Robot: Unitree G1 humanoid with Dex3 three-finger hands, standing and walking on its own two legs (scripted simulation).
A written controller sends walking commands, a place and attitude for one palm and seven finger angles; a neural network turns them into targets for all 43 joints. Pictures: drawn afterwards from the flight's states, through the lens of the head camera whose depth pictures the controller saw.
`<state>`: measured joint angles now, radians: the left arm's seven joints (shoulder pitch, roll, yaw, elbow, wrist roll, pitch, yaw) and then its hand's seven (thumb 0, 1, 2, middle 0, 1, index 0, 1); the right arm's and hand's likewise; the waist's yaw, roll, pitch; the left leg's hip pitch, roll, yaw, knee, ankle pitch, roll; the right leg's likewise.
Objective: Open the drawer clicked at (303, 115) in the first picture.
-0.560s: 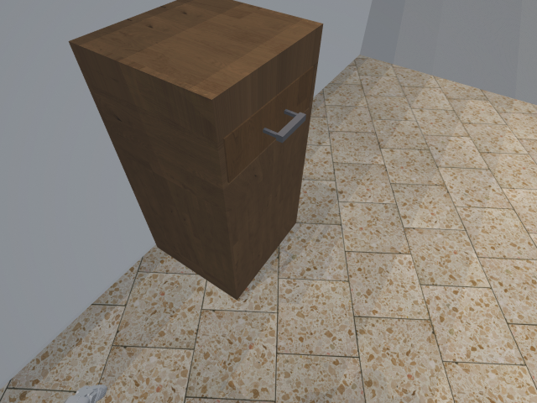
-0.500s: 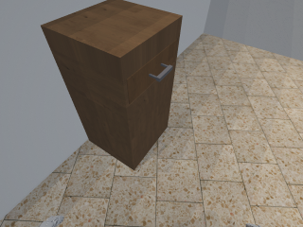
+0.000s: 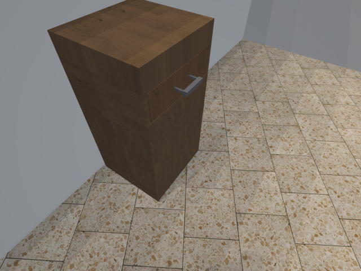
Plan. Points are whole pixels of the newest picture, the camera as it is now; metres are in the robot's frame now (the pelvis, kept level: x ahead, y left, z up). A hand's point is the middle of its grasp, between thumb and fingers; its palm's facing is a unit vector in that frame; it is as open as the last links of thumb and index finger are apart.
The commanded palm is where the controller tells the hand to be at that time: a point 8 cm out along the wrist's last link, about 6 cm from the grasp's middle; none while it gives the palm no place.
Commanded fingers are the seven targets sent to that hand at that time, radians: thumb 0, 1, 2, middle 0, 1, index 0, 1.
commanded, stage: stand and wait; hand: left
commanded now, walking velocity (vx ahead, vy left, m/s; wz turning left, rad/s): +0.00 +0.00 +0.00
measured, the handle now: (188, 84) +0.81 +0.02 -0.06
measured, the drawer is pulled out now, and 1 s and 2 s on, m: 0.00 0.00 0.00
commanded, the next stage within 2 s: look at it before walking up in 0.34 s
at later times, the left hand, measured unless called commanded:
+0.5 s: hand out of the picture +0.07 +0.23 -0.15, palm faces -0.04 -0.94 -0.33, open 7.4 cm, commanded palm none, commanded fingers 0.00 0.90 0.90 -0.20 -0.30 -0.20 -0.30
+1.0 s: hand out of the picture +0.06 +0.24 -0.15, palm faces -0.03 -0.94 -0.33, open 7.4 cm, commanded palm none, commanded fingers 0.00 0.90 0.90 -0.20 -0.30 -0.20 -0.30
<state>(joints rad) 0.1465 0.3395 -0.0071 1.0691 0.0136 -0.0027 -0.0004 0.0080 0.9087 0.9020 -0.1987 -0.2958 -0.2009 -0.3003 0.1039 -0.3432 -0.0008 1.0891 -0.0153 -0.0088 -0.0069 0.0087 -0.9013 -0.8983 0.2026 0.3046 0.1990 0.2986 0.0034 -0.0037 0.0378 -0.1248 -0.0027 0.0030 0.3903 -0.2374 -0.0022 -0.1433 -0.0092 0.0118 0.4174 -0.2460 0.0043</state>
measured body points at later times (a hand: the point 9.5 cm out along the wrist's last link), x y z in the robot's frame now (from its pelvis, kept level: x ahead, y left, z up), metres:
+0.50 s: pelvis -0.01 -0.01 +0.00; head -0.01 -0.01 +0.45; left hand +0.07 +0.28 -0.13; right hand +0.06 -0.30 -0.13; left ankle -0.02 +0.12 -0.74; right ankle -0.01 -0.12 -0.74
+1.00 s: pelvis -0.01 +0.00 +0.00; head +0.00 +0.00 +0.45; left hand +0.06 +0.29 -0.13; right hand +0.07 -0.30 -0.13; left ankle -0.02 +0.12 -0.74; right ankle -0.01 -0.12 -0.74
